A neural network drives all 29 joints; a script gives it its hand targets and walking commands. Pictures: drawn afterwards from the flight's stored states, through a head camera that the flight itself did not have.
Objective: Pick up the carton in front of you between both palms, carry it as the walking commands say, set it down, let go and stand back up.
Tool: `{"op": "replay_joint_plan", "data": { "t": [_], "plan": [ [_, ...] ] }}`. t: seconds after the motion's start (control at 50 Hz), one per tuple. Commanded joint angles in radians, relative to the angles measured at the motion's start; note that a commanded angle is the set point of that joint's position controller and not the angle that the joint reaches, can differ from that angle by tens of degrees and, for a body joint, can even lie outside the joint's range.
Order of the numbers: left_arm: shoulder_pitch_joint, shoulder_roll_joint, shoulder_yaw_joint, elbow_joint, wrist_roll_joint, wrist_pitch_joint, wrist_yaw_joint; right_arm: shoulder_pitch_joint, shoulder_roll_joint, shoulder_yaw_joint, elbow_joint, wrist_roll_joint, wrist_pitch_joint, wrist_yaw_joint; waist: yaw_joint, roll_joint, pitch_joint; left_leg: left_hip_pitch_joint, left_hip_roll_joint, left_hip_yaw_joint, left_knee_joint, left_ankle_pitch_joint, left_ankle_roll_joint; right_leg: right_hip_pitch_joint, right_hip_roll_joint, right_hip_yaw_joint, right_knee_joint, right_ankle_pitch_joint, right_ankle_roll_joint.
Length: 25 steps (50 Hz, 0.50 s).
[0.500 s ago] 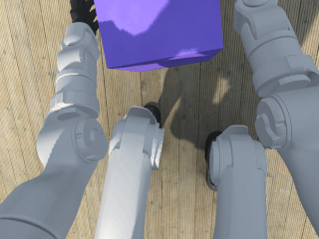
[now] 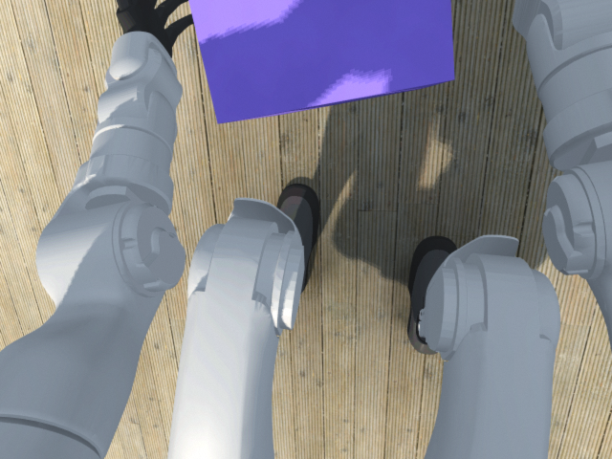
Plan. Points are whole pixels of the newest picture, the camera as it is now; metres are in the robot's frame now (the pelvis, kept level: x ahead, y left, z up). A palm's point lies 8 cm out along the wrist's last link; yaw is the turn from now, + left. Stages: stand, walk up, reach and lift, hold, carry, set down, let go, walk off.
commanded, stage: set down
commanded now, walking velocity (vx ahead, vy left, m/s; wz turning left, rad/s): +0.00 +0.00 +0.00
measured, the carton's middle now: (327, 8) +0.52 +0.10 -0.26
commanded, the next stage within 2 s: let go in 1.12 s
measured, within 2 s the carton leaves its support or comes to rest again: neither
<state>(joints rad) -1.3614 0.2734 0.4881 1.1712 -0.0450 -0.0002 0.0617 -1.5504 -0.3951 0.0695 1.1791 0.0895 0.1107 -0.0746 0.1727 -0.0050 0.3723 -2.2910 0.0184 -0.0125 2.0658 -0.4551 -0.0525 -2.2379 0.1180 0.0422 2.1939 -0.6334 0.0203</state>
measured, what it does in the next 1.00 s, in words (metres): rises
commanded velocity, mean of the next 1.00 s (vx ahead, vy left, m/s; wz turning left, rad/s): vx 0.00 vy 0.00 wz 0.00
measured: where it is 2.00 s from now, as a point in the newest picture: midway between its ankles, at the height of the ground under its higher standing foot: (359, 287)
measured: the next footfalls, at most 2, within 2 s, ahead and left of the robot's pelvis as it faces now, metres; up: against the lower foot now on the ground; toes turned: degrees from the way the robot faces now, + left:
none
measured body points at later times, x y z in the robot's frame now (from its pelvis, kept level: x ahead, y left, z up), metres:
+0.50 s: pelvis +0.01 +0.01 +0.06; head +0.34 +0.04 +0.36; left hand +0.49 +0.30 -0.06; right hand +0.61 -0.07 -0.05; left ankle +0.14 +0.13 -0.35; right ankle +0.09 -0.11 -0.35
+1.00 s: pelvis +0.03 +0.00 +0.19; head +0.34 +0.02 +0.51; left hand +0.49 +0.30 +0.09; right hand +0.61 -0.08 +0.09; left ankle +0.14 +0.13 -0.35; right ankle +0.09 -0.11 -0.35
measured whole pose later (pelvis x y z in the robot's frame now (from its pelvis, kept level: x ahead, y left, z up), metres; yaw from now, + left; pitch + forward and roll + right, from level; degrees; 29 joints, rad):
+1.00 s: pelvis +0.03 +0.00 +0.19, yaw +1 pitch +48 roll +0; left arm -0.98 0.18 0.41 0.70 -0.08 0.20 0.04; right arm -1.25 -0.32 -0.12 0.93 -0.03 0.25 -0.03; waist 0.18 -0.06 -0.09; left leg -1.88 -0.01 -0.03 1.40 -0.36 -0.03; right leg -1.81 0.07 0.04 1.49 -0.52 0.01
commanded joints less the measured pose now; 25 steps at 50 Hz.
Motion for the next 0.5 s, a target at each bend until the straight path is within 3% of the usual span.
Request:
{"op": "replay_joint_plan", "data": {
  "t": [0.0,0.12,0.22,0.32,0.38,0.48],
  "plan": [
    [-0.21,0.173,-0.071,-0.112,-0.08,-0.038,0.004,-0.348,-0.018,0.056,-0.156,0.069,-0.024,0.008,0.125,-0.191,-1.108,0.561,0.01,0.065,-0.067,0.388,0.015,0.42,-0.065,0.012,-0.21,0.303,0.022],
    [-0.165,0.199,-0.119,-0.229,-0.163,-0.012,0.028,-0.318,-0.09,0.037,-0.23,0.066,-0.005,-0.003,0.119,-0.186,-1.348,0.779,-0.01,0.066,-0.093,0.453,0.013,0.506,-0.059,-0.046,-0.19,0.263,0.01],
    [-0.086,0.172,-0.148,-0.387,-0.181,0.054,0.066,-0.283,-0.112,-0.026,-0.336,0.031,0.037,-0.023,0.097,-0.18,-1.569,0.994,-0.042,0.085,-0.16,0.448,0.008,0.559,-0.03,-0.104,-0.246,0.208,-0.001],
    [-0.058,0.1,-0.153,-0.422,-0.131,0.116,0.077,-0.206,-0.107,-0.107,-0.259,0.0,0.078,-0.013,0.064,-0.103,-1.383,0.917,-0.056,0.097,-0.249,0.313,-0.005,0.444,-0.017,-0.108,-0.338,0.088,-0.027],
    [-0.047,0.062,-0.146,-0.421,-0.101,0.119,0.074,-0.159,-0.091,-0.137,-0.198,-0.022,0.071,0.002,0.052,-0.067,-1.295,0.869,-0.057,0.095,-0.286,0.292,-0.011,0.391,-0.015,-0.099,-0.383,0.081,-0.031],
    [-0.006,0.044,-0.122,-0.426,-0.069,0.121,0.06,-0.122,-0.077,-0.16,-0.163,-0.05,0.061,0.015,0.058,-0.07,-1.306,0.865,-0.061,0.1,-0.352,0.308,-0.018,0.416,-0.011,-0.091,-0.459,0.105,-0.026]
  ]
}}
